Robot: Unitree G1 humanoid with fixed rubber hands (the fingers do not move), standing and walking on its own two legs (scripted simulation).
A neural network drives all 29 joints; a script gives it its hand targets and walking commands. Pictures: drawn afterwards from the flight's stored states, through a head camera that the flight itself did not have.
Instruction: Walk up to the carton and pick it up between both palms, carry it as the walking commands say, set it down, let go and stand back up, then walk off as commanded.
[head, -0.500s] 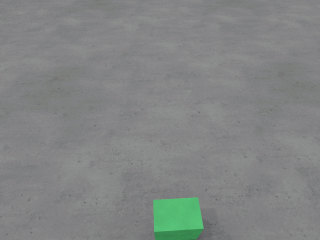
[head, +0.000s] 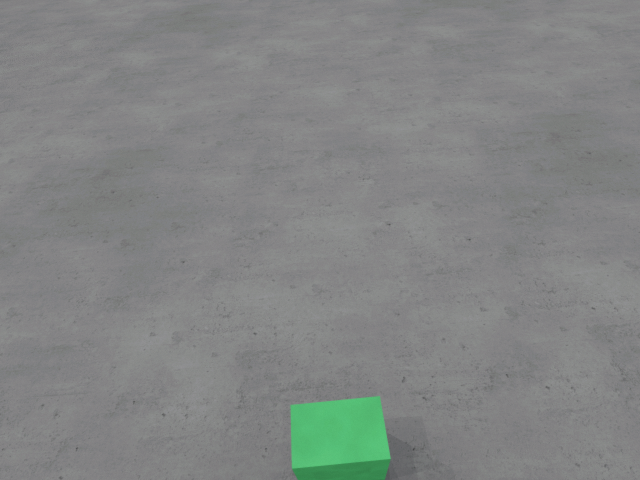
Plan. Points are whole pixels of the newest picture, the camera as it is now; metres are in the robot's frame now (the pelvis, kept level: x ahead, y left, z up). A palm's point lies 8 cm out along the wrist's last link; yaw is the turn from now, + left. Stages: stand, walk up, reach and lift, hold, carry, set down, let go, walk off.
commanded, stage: walk up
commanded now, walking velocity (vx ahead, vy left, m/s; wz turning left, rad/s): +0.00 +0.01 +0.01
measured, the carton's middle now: (339, 444) +0.33 +0.01 -0.65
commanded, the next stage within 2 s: none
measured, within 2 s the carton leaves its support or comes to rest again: neither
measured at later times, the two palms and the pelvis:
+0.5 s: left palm out of the picture +0.00 +0.24 -0.15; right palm out of the picture -0.02 -0.19 -0.15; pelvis +0.01 +0.02 +0.00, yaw -1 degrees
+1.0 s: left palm out of the picture -0.02 +0.22 -0.14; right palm out of the picture -0.03 -0.28 -0.16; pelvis -0.05 -0.02 -0.01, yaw -1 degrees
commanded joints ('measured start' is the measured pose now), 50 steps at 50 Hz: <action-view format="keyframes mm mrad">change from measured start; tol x16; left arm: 1 53 122 21 -6 0 -7 4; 40 -5 104 59 -120 21 95 26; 46 195 160 56 -43 26 38 -1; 50 -47 213 53 -126 35 10 2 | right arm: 1 69 -48 -5 3 -2 -7 -6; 39 97 -199 -73 -119 -41 12 -45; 43 -160 -172 -69 -194 -42 18 -33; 50 1 -64 -40 -156 -1 59 3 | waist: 1 4 -78 37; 33 11 -35 123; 35 0 -40 -76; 44 67 177 -12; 47 18 -337 31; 50 -23 -208 123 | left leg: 1 -34 16 7 -8 89 30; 32 -14 32 -8 0 150 63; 34 -47 70 9 196 574 90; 39 -79 423 -303 27 752 351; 44 -315 97 -65 -14 -189 175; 50 -217 -74 -87 527 -254 100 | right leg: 1 -14 -164 143 -91 153 17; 32 -58 -148 94 11 186 37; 34 -82 -173 83 205 590 29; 37 -187 -104 -1 413 293 50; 39 -344 -55 53 852 -417 86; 40 -309 -122 156 888 -409 88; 45 42 -14 -19 147 -135 78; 48 -312 -436 501 -222 -168 -65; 50 -336 -348 376 -229 -250 -65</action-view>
